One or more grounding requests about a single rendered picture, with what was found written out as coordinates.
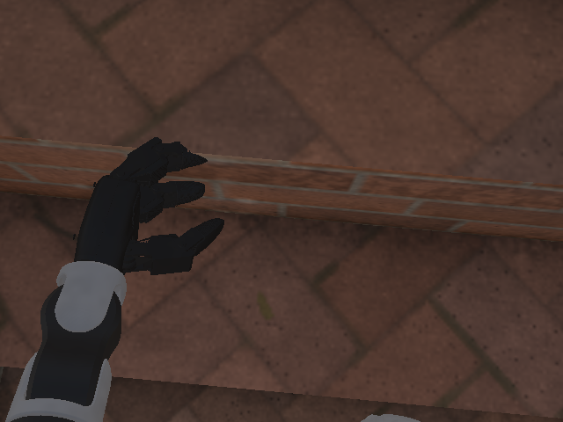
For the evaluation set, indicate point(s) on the robot left forearm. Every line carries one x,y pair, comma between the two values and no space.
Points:
69,378

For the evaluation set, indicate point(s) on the left robot hand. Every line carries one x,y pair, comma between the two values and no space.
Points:
131,195

